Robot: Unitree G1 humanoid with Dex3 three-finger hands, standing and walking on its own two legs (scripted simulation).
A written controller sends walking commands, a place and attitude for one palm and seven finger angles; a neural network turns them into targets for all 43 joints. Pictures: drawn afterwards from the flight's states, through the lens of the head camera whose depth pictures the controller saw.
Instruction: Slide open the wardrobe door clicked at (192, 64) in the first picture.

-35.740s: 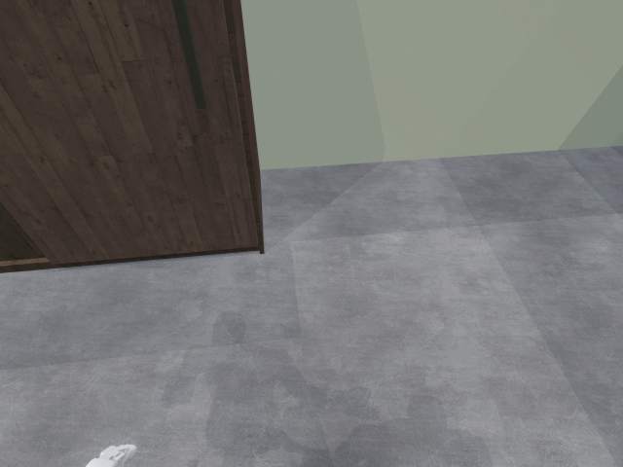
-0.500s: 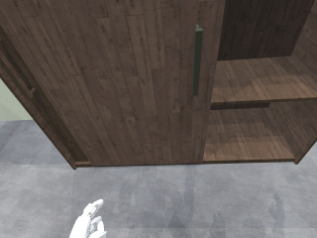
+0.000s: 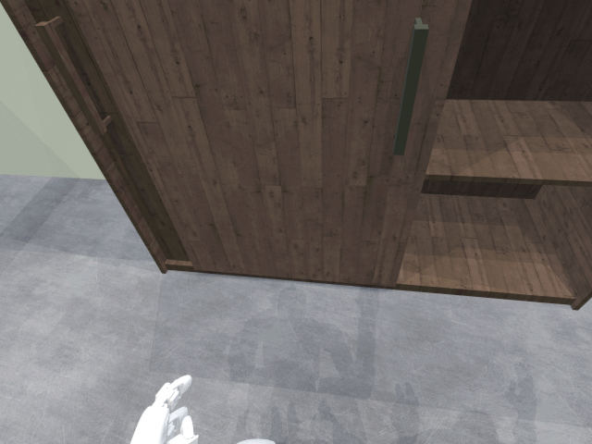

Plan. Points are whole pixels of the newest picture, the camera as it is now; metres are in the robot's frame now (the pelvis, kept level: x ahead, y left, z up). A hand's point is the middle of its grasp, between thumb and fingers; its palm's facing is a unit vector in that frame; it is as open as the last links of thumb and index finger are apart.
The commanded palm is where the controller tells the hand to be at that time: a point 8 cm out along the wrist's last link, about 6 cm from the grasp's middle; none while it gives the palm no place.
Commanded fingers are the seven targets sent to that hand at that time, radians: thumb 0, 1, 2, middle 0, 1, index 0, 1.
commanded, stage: stop stepping back and stand still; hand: right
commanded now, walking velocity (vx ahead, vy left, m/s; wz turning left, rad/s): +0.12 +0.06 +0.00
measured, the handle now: (407, 92) +0.78 -0.16 +0.09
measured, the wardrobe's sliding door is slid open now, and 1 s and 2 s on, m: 0.64 0.64 0.64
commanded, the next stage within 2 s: let the arm hang, fingers relaxed in 0.72 s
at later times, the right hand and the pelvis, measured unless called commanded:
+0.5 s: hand out of the picture +0.26 -0.26 +0.19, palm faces +0.43 +0.77 -0.48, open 7.4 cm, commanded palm +0.18 -0.31 +0.18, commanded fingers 0.00 -0.90 -0.90 0.20 0.30 0.20 0.30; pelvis +0.04 -0.01 +0.00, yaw +0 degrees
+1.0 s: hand (513, 410) +0.21 -0.26 -0.07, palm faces +0.02 +0.92 -0.39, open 7.4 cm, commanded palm none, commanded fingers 0.00 -0.90 -0.90 0.20 0.30 0.20 0.30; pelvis +0.03 -0.04 -0.01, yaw -1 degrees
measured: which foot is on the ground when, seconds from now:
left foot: up 0.00-0.06, down 0.08-1.00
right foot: down 0.00-0.08, up 0.10-0.30, down 0.32-1.00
